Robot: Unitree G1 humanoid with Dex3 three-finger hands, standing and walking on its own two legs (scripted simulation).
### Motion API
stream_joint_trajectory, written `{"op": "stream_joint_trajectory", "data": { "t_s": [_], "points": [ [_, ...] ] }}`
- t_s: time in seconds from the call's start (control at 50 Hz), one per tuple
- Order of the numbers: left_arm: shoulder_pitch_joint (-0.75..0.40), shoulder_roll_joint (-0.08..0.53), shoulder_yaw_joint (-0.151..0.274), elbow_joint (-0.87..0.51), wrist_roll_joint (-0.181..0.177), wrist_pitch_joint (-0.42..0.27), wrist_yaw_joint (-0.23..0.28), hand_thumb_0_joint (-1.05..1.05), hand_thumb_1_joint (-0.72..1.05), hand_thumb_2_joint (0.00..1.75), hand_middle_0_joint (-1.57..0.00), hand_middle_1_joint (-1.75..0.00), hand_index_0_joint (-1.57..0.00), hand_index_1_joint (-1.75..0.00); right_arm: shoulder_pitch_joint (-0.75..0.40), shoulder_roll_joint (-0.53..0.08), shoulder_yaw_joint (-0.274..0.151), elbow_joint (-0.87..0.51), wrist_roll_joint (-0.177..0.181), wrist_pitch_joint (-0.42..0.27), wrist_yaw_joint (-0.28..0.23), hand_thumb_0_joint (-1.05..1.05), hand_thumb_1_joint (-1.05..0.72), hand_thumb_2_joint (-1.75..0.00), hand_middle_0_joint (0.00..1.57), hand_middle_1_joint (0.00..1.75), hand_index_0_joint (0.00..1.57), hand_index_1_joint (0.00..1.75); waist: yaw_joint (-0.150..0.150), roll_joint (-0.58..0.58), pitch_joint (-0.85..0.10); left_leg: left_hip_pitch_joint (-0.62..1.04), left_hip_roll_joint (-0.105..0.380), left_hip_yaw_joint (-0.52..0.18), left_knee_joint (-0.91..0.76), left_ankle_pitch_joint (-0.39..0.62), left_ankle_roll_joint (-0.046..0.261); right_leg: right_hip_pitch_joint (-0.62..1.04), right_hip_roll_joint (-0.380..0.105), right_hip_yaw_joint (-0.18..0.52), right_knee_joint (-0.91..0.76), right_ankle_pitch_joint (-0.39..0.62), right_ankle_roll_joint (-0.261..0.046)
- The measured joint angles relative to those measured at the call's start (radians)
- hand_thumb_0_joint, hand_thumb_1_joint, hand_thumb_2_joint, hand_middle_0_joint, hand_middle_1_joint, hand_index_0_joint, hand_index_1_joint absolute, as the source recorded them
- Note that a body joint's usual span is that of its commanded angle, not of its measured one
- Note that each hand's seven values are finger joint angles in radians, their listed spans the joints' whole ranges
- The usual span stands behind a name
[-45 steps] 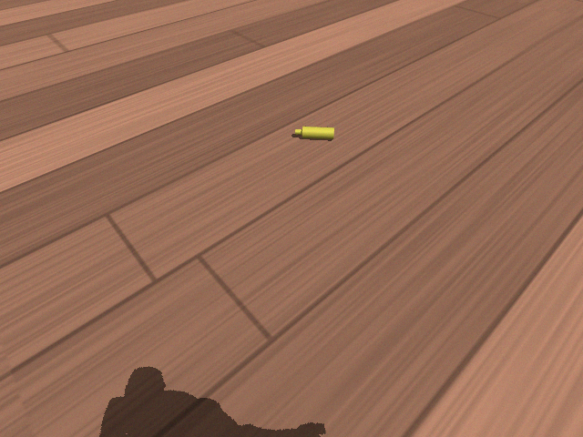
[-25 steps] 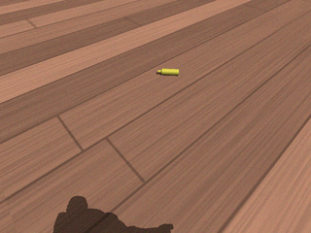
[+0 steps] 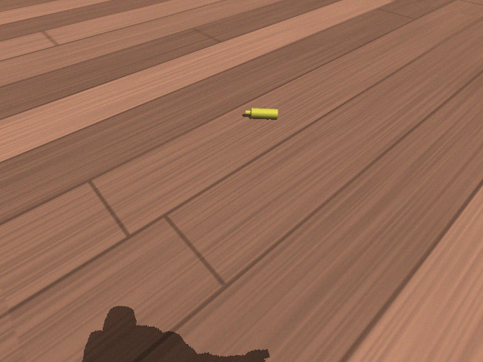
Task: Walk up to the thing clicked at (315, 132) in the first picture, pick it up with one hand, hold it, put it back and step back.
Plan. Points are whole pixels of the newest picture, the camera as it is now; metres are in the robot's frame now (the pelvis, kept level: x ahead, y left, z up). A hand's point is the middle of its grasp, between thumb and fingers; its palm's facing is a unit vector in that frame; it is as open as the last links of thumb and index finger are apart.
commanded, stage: stand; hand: left
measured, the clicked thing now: (261, 113) +1.85 -0.10 -0.75
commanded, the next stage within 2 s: walk up in 0.22 s
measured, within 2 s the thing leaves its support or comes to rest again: neither
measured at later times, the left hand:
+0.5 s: hand out of the picture +0.15 +0.24 -0.14, palm faces -0.09 -0.92 -0.38, open 7.4 cm
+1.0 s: hand (188, 304) +0.29 +0.14 -0.17, palm faces -0.04 -0.95 -0.32, open 7.4 cm
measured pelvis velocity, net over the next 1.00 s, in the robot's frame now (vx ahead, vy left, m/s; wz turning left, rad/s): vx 0.26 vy -0.14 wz -0.06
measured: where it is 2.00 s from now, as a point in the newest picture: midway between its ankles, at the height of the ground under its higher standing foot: (299, 252)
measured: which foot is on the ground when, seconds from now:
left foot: down 0.00-0.58, up 0.60-1.00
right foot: down 0.00-0.26, up 0.28-0.54, down 0.56-1.00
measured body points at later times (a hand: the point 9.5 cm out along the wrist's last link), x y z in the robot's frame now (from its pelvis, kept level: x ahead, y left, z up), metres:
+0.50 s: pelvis +0.05 -0.05 -0.01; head +0.04 -0.06 +0.44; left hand +0.15 +0.29 -0.11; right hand +0.05 -0.40 -0.12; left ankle -0.01 +0.12 -0.75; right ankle +0.13 -0.22 -0.72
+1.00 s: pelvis +0.26 -0.14 -0.02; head +0.28 -0.11 +0.43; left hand +0.29 +0.19 -0.15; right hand +0.36 -0.47 -0.11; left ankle +0.40 -0.01 -0.74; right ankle +0.16 -0.24 -0.75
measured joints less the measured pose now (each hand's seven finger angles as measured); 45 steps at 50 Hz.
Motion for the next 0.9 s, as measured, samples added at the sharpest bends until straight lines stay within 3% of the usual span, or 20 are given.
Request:
{"op": "stream_joint_trajectory", "data": {
  "t_s": [0.22, 0.26, 0.3, 0.34, 0.42, 0.54, 0.58, 0.6, 0.62, 0.66, 0.72, 0.78, 0.9],
  "points": [
    [0.004, 0.001, 0.002, 0.000, 0.001, 0.002, -0.002, 0.00, 0.90, 0.90, -0.20, -0.30, -0.21, -0.30, 0.006, -0.002, 0.000, 0.000, 0.000, 0.001, 0.001, 0.01, -0.90, -0.90, 0.20, 0.30, 0.20, 0.30, 0.000, -0.003, 0.003, 0.001, -0.001, -0.001, -0.003, 0.005, 0.000, 0.001, -0.001, -0.001, -0.002, 0.004, 0.000],
    [0.023, 0.008, 0.027, -0.024, 0.015, 0.005, -0.029, 0.01, 0.90, 0.90, -0.20, -0.30, -0.21, -0.30, 0.028, 0.000, -0.023, -0.023, -0.014, -0.012, 0.017, 0.01, -0.90, -0.90, 0.20, 0.30, 0.20, 0.30, 0.005, -0.009, -0.010, -0.021, -0.001, 0.008, 0.043, -0.061, 0.021, -0.038, 0.000, 0.006, 0.079, -0.101, -0.019],
    [0.046, 0.027, 0.049, -0.041, 0.030, 0.015, -0.053, 0.01, 0.90, 0.90, -0.20, -0.30, -0.21, -0.30, 0.057, -0.003, -0.047, -0.051, -0.025, -0.036, 0.031, 0.01, -0.90, -0.90, 0.20, 0.30, 0.20, 0.30, 0.010, -0.020, -0.029, -0.030, -0.001, 0.026, 0.067, -0.102, 0.035, -0.125, -0.001, 0.013, 0.261, -0.211, -0.033],
    [0.056, 0.052, 0.064, -0.052, 0.038, 0.024, -0.069, 0.01, 0.90, 0.90, -0.20, -0.30, -0.21, -0.30, 0.088, -0.013, -0.065, -0.077, -0.028, -0.056, 0.035, 0.01, -0.90, -0.90, 0.20, 0.30, 0.20, 0.30, -0.002, -0.022, -0.035, -0.025, 0.009, 0.031, 0.062, -0.089, 0.043, -0.220, 0.008, 0.034, 0.434, -0.233, -0.040],
    [0.056, 0.105, 0.087, -0.085, 0.032, 0.017, -0.098, 0.01, 0.90, 0.90, -0.20, -0.30, -0.21, -0.30, 0.152, -0.042, -0.084, -0.088, -0.035, -0.063, 0.037, 0.01, -0.90, -0.90, 0.20, 0.30, 0.20, 0.30, -0.015, -0.040, -0.027, 0.026, 0.029, 0.035, 0.026, -0.075, 0.030, -0.338, -0.037, 0.058, 0.524, -0.211, -0.031],
    [0.079, 0.134, 0.104, -0.120, 0.027, 0.005, -0.126, 0.01, 0.91, 0.90, -0.20, -0.30, -0.20, -0.30, 0.192, -0.109, -0.110, -0.086, -0.043, -0.046, 0.045, 0.01, -0.90, -0.90, 0.20, 0.30, 0.20, 0.30, -0.015, -0.019, -0.032, 0.104, 0.087, 0.060, 0.075, -0.174, -0.013, -0.331, -0.100, 0.025, 0.326, -0.100, -0.016],
    [0.086, 0.133, 0.111, -0.123, 0.028, -0.010, -0.120, 0.01, 0.91, 0.90, -0.20, -0.30, -0.20, -0.30, 0.190, -0.130, -0.114, -0.088, -0.044, -0.038, 0.042, 0.01, -0.90, -0.90, 0.20, 0.30, 0.20, 0.30, -0.013, 0.007, -0.037, 0.087, 0.124, 0.054, 0.189, -0.267, 0.006, -0.304, -0.083, -0.002, 0.304, 0.006, -0.001],
    [0.082, 0.122, 0.114, -0.127, 0.030, -0.021, -0.113, 0.01, 0.91, 0.90, -0.20, -0.30, -0.21, -0.30, 0.185, -0.140, -0.116, -0.087, -0.045, -0.031, 0.037, 0.01, -0.90, -0.90, 0.20, 0.30, 0.20, 0.30, -0.012, 0.038, -0.030, 0.050, 0.150, 0.028, 0.305, -0.315, 0.030, -0.305, -0.060, -0.026, 0.346, -0.006, 0.004],
    [0.082, 0.109, 0.115, -0.138, 0.033, -0.034, -0.104, 0.01, 0.91, 0.90, -0.20, -0.30, -0.21, -0.30, 0.180, -0.143, -0.115, -0.085, -0.041, -0.023, 0.032, 0.01, -0.90, -0.90, 0.20, 0.30, 0.20, 0.30, -0.005, 0.055, -0.028, -0.011, 0.140, -0.014, 0.454, -0.342, 0.039, -0.306, -0.047, -0.045, 0.382, -0.041, 0.002],
    [0.098, 0.081, 0.105, -0.155, 0.027, -0.045, -0.093, 0.00, 0.91, 0.90, -0.20, -0.30, -0.21, -0.30, 0.162, -0.136, -0.107, -0.086, -0.031, -0.011, 0.033, 0.01, -0.90, -0.90, 0.20, 0.30, 0.20, 0.30, 0.022, 0.062, -0.028, -0.126, 0.078, -0.037, 0.689, -0.323, 0.038, -0.279, -0.035, -0.053, 0.386, -0.080, -0.011],
    [0.140, 0.047, 0.082, -0.153, 0.016, -0.045, -0.087, 0.00, 0.90, 0.90, -0.20, -0.30, -0.21, -0.30, 0.121, -0.120, -0.091, -0.105, -0.013, -0.024, 0.049, 0.01, -0.90, -0.90, 0.20, 0.30, 0.20, 0.30, 0.041, 0.067, -0.025, -0.267, 0.043, 0.010, 0.803, -0.227, 0.040, -0.193, -0.016, -0.057, 0.283, -0.070, -0.034],
    [0.180, 0.039, 0.069, -0.144, 0.011, -0.046, -0.082, 0.00, 0.90, 0.90, -0.20, -0.30, -0.21, -0.30, 0.102, -0.097, -0.080, -0.146, -0.005, -0.041, 0.070, 0.01, -0.90, -0.90, 0.20, 0.30, 0.20, 0.30, 0.052, 0.055, -0.024, -0.361, 0.053, 0.040, 0.742, -0.144, 0.035, -0.112, 0.004, -0.058, 0.184, -0.055, -0.049],
    [0.231, 0.058, 0.067, -0.157, 0.011, -0.053, -0.078, 0.01, 0.90, 0.90, -0.20, -0.30, -0.21, -0.30, 0.097, -0.071, -0.075, -0.191, -0.016, -0.035, 0.098, 0.01, -0.90, -0.90, 0.20, 0.30, 0.20, 0.30, 0.064, 0.018, -0.019, -0.427, 0.102, 0.034, 0.480, -0.053, 0.000, -0.005, 0.038, -0.068, 0.093, -0.091, -0.055]
  ]
}}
